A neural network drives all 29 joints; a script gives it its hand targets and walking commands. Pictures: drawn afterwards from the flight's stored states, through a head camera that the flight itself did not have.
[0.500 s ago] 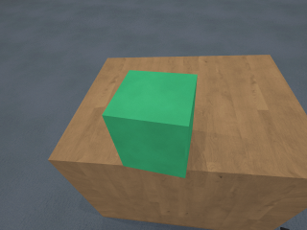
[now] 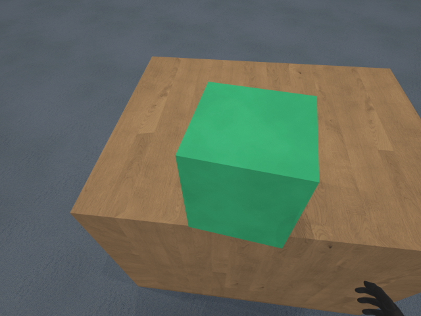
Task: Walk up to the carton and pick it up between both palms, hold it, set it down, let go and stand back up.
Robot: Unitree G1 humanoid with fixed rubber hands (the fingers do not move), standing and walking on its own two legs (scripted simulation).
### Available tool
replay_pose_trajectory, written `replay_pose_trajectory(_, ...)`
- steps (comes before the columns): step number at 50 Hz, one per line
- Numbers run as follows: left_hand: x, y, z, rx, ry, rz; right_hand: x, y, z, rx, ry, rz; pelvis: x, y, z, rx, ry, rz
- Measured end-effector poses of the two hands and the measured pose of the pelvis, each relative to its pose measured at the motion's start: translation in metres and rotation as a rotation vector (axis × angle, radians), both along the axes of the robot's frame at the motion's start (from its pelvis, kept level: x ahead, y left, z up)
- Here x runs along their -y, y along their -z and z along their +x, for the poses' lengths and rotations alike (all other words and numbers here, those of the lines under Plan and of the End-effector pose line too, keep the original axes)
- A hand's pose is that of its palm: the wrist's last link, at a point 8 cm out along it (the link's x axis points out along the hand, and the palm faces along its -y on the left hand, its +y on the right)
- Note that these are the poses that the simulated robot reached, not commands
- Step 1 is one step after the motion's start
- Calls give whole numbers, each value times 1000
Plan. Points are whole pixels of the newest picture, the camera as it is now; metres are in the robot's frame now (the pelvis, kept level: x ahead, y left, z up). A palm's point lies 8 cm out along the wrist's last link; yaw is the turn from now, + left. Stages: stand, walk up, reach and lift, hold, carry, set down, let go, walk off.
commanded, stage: walk up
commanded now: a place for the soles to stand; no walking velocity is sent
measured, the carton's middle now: (246, 167) +0.41 -0.06 +0.05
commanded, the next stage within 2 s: none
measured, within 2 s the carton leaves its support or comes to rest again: neither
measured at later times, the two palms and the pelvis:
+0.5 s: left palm out of the picture +0.09 +0.34 -0.08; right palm out of the picture +0.15 -0.30 -0.08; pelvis +0.03 +0.02 +0.00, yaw -2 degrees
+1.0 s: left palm out of the picture +0.12 +0.32 -0.08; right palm (382, 307) +0.17 -0.30 -0.07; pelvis +0.03 +0.01 +0.00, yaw -2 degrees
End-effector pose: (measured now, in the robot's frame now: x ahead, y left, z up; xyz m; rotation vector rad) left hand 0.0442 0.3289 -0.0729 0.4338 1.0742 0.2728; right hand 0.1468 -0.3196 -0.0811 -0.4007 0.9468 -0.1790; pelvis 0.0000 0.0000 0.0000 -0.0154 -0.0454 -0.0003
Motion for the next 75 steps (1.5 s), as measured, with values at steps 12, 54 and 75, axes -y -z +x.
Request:
replay_pose_trajectory(12,-36,22,17,-53,27,-56,-35,-8,-11,-14,42,-46,-36,3,11,-4,21,-23)
replay_pose_trajectory(54,4,7,70,102,58,-61,-15,-7,25,94,45,11,-11,4,30,-31,39,11)
replay_pose_trajectory(75,6,2,52,87,88,-42,0,-2,-15,87,77,7,-2,6,4,5,60,24)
